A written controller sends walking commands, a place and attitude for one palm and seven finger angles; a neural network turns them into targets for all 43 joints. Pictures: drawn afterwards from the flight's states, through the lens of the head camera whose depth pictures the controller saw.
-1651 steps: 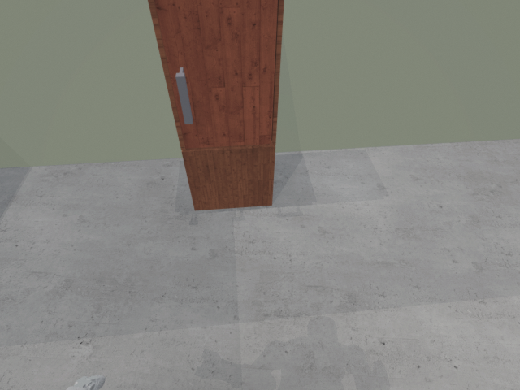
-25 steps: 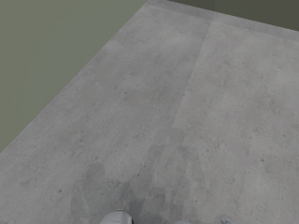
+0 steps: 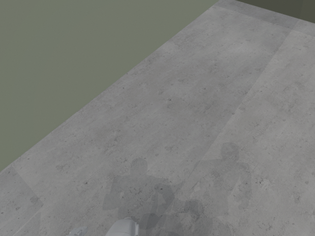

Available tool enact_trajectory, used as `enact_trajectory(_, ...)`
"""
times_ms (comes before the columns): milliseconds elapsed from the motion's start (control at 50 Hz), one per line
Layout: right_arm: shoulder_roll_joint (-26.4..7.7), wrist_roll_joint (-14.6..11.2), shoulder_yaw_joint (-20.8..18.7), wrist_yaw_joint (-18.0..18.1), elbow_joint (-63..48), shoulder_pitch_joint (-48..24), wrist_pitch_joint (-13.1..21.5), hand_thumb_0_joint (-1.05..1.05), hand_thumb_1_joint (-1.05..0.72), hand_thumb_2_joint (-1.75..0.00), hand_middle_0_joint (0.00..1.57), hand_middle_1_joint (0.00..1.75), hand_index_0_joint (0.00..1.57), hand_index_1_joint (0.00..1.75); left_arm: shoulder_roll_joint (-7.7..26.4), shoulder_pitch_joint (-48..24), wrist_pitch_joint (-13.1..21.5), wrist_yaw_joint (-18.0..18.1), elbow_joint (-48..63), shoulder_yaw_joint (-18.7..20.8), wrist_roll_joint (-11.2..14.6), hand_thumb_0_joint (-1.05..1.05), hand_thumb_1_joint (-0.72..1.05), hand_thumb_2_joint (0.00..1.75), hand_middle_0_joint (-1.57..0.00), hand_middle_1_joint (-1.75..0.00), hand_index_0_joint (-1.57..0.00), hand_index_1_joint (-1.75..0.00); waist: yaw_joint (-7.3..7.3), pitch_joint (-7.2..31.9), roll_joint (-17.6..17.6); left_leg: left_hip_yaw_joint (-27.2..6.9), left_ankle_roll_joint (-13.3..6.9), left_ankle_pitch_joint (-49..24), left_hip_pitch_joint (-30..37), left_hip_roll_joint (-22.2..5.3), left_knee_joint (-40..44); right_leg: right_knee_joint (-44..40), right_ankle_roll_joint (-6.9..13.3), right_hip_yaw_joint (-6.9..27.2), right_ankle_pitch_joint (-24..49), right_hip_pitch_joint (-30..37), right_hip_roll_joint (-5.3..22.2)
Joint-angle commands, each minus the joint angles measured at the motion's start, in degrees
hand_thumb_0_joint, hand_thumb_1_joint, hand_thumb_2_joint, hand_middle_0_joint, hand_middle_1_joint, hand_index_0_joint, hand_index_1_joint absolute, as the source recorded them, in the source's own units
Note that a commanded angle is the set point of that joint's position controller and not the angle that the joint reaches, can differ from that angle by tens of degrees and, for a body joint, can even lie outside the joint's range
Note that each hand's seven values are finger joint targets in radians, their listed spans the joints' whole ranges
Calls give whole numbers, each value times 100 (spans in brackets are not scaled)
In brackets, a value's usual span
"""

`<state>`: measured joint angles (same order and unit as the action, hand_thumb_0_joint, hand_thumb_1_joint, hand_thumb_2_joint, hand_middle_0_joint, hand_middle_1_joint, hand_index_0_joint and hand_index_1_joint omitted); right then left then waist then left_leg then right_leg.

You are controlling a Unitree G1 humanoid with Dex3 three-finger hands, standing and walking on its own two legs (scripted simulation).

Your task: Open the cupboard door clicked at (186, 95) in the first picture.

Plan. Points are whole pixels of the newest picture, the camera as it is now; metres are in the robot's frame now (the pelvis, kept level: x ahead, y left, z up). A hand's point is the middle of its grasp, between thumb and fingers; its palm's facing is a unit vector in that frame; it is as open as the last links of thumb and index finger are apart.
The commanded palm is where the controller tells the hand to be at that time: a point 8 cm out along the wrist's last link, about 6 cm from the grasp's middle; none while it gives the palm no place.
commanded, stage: turn to face it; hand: left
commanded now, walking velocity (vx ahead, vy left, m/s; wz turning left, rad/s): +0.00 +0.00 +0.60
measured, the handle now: out of the picture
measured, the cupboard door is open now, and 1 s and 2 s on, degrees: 53 53 53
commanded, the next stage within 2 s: none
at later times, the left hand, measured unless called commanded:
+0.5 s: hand out of the picture +0.08 +0.21 -0.16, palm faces +0.31 -0.90 -0.30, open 7.4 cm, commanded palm none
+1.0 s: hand out of the picture -0.02 +0.18 -0.18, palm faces +0.62 -0.75 -0.24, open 7.4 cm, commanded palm none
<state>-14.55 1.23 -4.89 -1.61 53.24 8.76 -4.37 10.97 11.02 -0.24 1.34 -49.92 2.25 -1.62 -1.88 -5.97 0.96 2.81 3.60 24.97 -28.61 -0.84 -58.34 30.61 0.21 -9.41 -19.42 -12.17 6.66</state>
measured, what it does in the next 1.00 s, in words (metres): steps on the spot, turning left: left foot, then right foot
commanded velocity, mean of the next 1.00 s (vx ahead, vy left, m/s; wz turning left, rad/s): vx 0.00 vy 0.00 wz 0.60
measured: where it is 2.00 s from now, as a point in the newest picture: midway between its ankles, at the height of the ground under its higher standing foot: outside the picture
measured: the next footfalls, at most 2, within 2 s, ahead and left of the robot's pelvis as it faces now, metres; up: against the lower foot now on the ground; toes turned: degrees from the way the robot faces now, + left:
left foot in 0.16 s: +0.04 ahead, +0.12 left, +0.00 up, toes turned +12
right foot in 0.50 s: +0.12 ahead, -0.14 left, +0.00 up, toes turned +15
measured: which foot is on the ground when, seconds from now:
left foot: up 0.00-0.14, down 0.16-0.48, up 0.50-0.82, down 0.84-1.00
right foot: down 0.00-0.14, up 0.16-0.48, down 0.50-0.84, up 0.86-1.00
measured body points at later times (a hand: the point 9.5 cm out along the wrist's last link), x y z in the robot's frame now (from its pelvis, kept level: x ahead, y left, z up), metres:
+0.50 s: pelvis +0.04 -0.03 -0.02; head +0.09 -0.03 +0.43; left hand +0.07 +0.26 -0.14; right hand +0.21 -0.25 -0.16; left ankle +0.00 +0.11 -0.74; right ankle +0.08 -0.15 -0.75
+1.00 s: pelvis +0.06 -0.03 -0.01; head +0.09 +0.03 +0.44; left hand -0.05 +0.22 -0.16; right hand +0.29 -0.17 -0.13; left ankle +0.00 +0.05 -0.74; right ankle +0.11 -0.17 -0.66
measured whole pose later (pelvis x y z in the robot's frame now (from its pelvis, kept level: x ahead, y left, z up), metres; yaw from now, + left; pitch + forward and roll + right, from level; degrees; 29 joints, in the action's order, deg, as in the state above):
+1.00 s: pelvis +0.06 -0.03 -0.01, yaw +38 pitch +1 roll +0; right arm -12.3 1.5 -2.6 -0.2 51.2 7.8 -1.4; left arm 15.0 9.7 -3.6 0.8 -52.5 4.4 -1.1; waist 0.3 -6.5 2.9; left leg 1.5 -2.0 16.5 -17.6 0.7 -32.6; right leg 65.4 -4.7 -2.7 -26.6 -28.4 5.7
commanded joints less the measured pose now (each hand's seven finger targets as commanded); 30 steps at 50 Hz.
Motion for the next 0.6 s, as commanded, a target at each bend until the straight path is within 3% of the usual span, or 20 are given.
enact_trajectory(0, -159, -62, 70, -26, -623, -681, 198, 0, -90, -90, 20, 30, 20, 30, 1317, 600, 110, 50, 166, 359, 3, 0, 90, 90, -20, -30, -20, -30, 478, 842, 1138, 380, -37, 115, -47, 52, 1261, -321, 529, 451, 4741, 1404, 1333)
enact_trajectory(60, -279, -70, 58, -3, -611, -469, 240, 0, -90, -90, 20, 30, 20, 30, 1379, 587, 107, 22, 103, 389, 11, 0, 90, 90, -20, -30, -20, -30, 340, 1002, 1144, 526, -171, -297, 682, 183, 2235, 173, 383, 281, 4904, 1273, 1334)
enact_trajectory(80, -387, -46, 24, 14, -537, -167, 258, 0, -90, -90, 20, 30, 20, 30, 1428, 473, 113, 8, 129, 407, 52, 0, 90, 90, -20, -30, -20, -30, 140, 1127, 982, 580, -236, -807, 1250, 238, 2734, 586, 241, 81, 4828, 1014, 1288)
enact_trajectory(100, -653, -13, -49, 22, -411, 306, 296, 0, -90, -90, 20, 30, 20, 30, 1389, 341, 106, -10, 186, 399, 93, 0, 90, 90, -20, -30, -20, -30, -155, 1404, 529, 304, -418, -2048, 2391, -81, 3218, 1437, -2, -100, 4083, 228, 1197)
enact_trajectory(120, -1341, 43, -236, 53, -357, 756, 335, 0, -90, -90, 20, 30, 20, 30, 1005, 221, 72, -64, 415, 323, 138, 0, 90, 90, -20, -30, -20, -30, -409, 1680, -1261, -1853, -1258, -4329, 3678, -1697, 3264, 2811, -451, -271, 275, -1674, 351)
enact_trajectory(140, -1639, -6, -279, 85, -246, 1105, 280, 0, -90, -90, 20, 30, 20, 30, 853, -174, 11, -31, 663, 229, 91, 0, 90, 90, -20, -30, -20, -30, -508, 1592, -1631, -2558, -1949, -5484, 3448, -2523, 3405, 3586, -480, 350, -1984, -2264, 12)
enact_trajectory(160, -1536, -18, -254, 159, -221, 1071, 285, 0, -90, -90, 20, 30, 20, 30, 890, -501, -67, 32, 707, 226, 70, 0, 90, 90, -20, -30, -20, -30, -502, 1392, -1230, -2455, -1932, -5085, 3082, -2402, 3361, 3761, -488, 798, -1836, -2454, 99)
enact_trajectory(180, -1409, 9, -239, 233, -309, 808, 307, 0, -90, -90, 20, 30, 20, 30, 821, -583, -68, 38, 596, 241, 87, 0, 90, 90, -20, -30, -20, -30, -412, 1197, -1417, -2368, -1833, -4644, 2697, -2145, 3445, 3813, -509, 912, -1622, -2494, 90)
enact_trajectory(200, -1253, 19, -188, 259, -393, 429, 313, 0, -90, -90, 20, 30, 20, 30, 858, -514, -92, 0, 471, 258, 86, 0, 90, 90, -20, -30, -20, -30, -237, 970, -1261, -2034, -1644, -4248, 2278, -1850, 3531, 3766, -513, 1010, -1233, -2330, 83)
enact_trajectory(220, -1175, 23, -153, 259, -473, 111, 323, 0, -90, -90, 20, 30, 20, 30, 838, -303, -123, -39, 352, 273, 83, 0, 90, 90, -20, -30, -20, -30, -27, 919, -1027, -1714, -1474, -3891, 2066, -1579, 3563, 3630, -517, 965, -909, -2119, 18)
enact_trajectory(260, -1128, 26, -132, 241, -529, -61, 353, 0, -90, -90, 20, 30, 20, 30, 783, -123, -143, -98, 264, 273, 70, 0, 90, 90, -20, -30, -20, -30, 103, 878, -923, -1404, -1279, -3471, 1848, -1255, 3593, 3128, -518, 827, -623, -1802, -120)
enact_trajectory(380, -1174, 38, -208, 188, -596, -256, 283, 0, -90, -90, 20, 30, 20, 30, 751, -19, -99, -106, 377, 257, 83, 0, 90, 90, -20, -30, -20, -30, 182, 825, -1162, -1707, -1169, -2754, 1299, -1021, 3460, 1327, -473, 559, -386, -746, -544)
enact_trajectory(420, -1119, -1, -224, 189, -670, -434, 251, 0, -90, -90, 20, 30, 20, 30, 819, 371, -24, -90, 312, 292, 93, 0, 90, 90, -20, -30, -20, -30, 400, 902, -989, -1732, -973, -2524, 841, -831, 3034, 188, -437, 473, 352, 167, -626)
enact_trajectory(440, -917, -50, -206, 169, -721, -435, 258, 0, -90, -90, 20, 30, 20, 30, 1066, 657, 46, -53, 283, 344, 58, 0, 90, 90, -20, -30, -20, -30, 541, 1036, -366, -1495, -688, -1784, 375, -458, 2450, -704, -336, 898, 747, 873, -172)
enact_trajectory(460, -486, -92, -146, 132, -845, -335, 267, 0, -90, -90, 20, 30, 20, 30, 1657, 819, 113, 15, 287, 470, -47, 0, 90, 90, -20, -30, -20, -30, 601, 1098, 1460, -544, -189, 118, -683, 426, 1001, -1359, 228, 2709, 1349, 1491, 1481)
enact_trajectory(480, -549, -54, -153, 116, -919, -404, 256, 0, -90, -90, 20, 30, 20, 30, 1789, 748, 86, 25, 330, 418, -10, 0, 90, 90, -20, -30, -20, -30, 608, 1033, 1554, -544, -174, 1300, -649, 371, -434, -1394, 841, 3016, 1924, 868, 2328)
enact_trajectory(500, -587, -31, -176, 118, -838, -480, 187, 0, -90, -90, 20, 30, 20, 30, 1506, 506, 90, 64, 367, 382, 6, 0, 90, 90, -20, -30, -20, -30, 479, 840, 1482, -762, -193, 967, -607, 149, -1243, -1357, 919, 2854, 1723, 375, 2046)
enact_trajectory(520, -561, -19, -173, 87, -730, -423, 150, 0, -90, -90, 20, 30, 20, 30, 1313, 164, 71, 70, 431, 322, 23, 0, 90, 90, -20, -30, -20, -30, 294, 620, 1476, -690, -132, 561, -700, 16, -1619, -1252, 807, 2305, 1827, 237, 1693)
enact_trajectory(540, -528, -12, -151, 47, -630, -351, 124, 0, -90, -90, 20, 30, 20, 30, 1099, -68, 67, 64, 493, 257, 37, 0, 90, 90, -20, -30, -20, -30, 161, 550, 1286, -591, -67, 175, -627, -80, -1674, -1109, 664, 1606, 2215, 168, 1367)
enact_trajectory(580, -386, -33, -81, -4, -561, -308, 112, 0, -90, -90, 20, 30, 20, 30, 996, -105, 88, 76, 532, 243, 11, 0, 90, 90, -20, -30, -20, -30, 130, 658, 1224, -310, 11, 53, -407, -95, -990, -939, 538, 926, 2949, 398, 1160)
